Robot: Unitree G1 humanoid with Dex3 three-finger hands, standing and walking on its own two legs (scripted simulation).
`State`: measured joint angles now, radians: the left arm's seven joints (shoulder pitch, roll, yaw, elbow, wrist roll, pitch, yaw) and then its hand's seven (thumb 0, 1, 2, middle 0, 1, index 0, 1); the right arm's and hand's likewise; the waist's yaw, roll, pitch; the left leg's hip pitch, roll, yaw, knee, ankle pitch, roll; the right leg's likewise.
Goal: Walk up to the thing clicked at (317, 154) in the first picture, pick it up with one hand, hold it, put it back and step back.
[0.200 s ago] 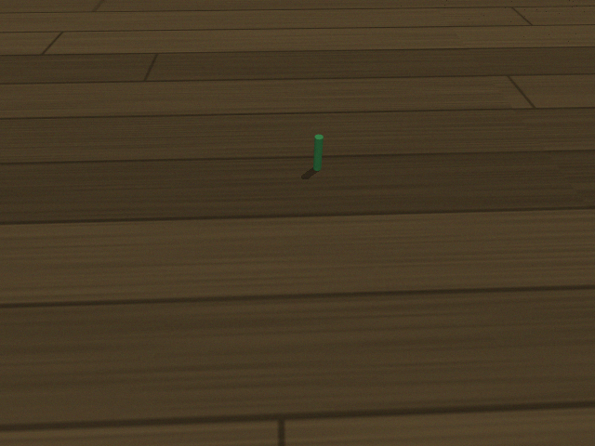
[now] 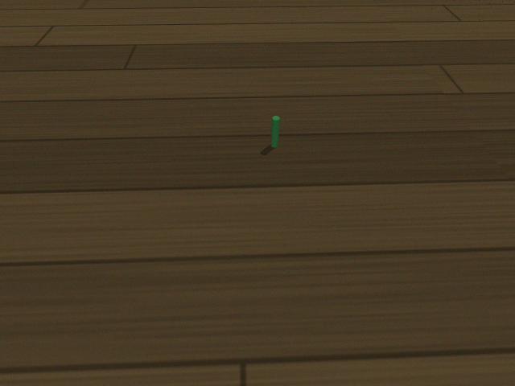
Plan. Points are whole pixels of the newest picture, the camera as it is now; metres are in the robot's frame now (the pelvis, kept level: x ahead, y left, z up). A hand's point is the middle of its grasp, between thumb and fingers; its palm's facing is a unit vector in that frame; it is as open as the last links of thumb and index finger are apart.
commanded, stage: stand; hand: left
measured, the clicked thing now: (275, 132) +1.50 -0.10 -0.68
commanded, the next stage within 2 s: walk up in 0.92 s
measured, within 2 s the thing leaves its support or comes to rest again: neither
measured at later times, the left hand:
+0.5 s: hand out of the picture +0.08 +0.25 -0.16, palm faces -0.03 -0.94 -0.34, open 7.4 cm
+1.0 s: hand out of the picture +0.08 +0.26 -0.15, palm faces -0.04 -0.94 -0.33, open 7.4 cm
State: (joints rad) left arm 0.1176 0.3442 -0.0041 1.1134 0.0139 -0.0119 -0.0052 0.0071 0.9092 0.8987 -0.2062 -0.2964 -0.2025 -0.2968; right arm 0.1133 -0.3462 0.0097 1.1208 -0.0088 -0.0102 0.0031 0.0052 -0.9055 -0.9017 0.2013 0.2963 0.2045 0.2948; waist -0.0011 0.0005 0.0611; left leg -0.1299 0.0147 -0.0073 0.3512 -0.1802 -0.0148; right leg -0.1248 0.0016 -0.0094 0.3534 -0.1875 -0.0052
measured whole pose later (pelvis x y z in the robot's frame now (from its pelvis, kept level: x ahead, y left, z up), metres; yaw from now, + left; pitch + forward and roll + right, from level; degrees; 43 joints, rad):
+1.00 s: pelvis +0.01 +0.00 +0.00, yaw -2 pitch -2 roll +1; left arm 0.18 0.37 0.04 1.07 0.04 -0.01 -0.05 0.01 0.91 0.90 -0.21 -0.30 -0.20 -0.30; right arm 0.16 -0.35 -0.03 1.06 -0.03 -0.03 0.03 0.01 -0.90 -0.90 0.20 0.30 0.21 0.30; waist 0.01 -0.01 0.02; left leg -0.14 0.01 0.02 0.42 -0.34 0.03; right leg -0.19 0.00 0.02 0.51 -0.40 -0.03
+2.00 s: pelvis +0.40 -0.12 -0.01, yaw -11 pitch -3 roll +2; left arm 0.26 0.44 0.06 0.88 0.02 -0.06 -0.09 0.01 0.91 0.90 -0.21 -0.30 -0.20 -0.30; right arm 0.31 -0.43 -0.05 0.84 -0.01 -0.07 0.07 0.01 -0.90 -0.90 0.20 0.30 0.21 0.30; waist -0.03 -0.02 0.07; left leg -0.12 0.06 0.14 0.50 -0.32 0.00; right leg -0.48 -0.10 -0.02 0.71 -0.22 -0.02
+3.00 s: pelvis +0.81 -0.20 -0.03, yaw -10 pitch -3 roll +1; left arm 0.26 0.41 0.06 0.88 0.02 -0.10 -0.05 0.01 0.91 0.90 -0.21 -0.30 -0.20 -0.30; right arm 0.35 -0.44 -0.05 0.86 -0.01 -0.03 0.05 0.01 -0.90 -0.90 0.20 0.30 0.20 0.29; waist -0.02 0.05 0.08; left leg -0.24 0.05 0.05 0.89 -0.48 0.03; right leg -0.38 -0.04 -0.07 0.64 -0.20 -0.03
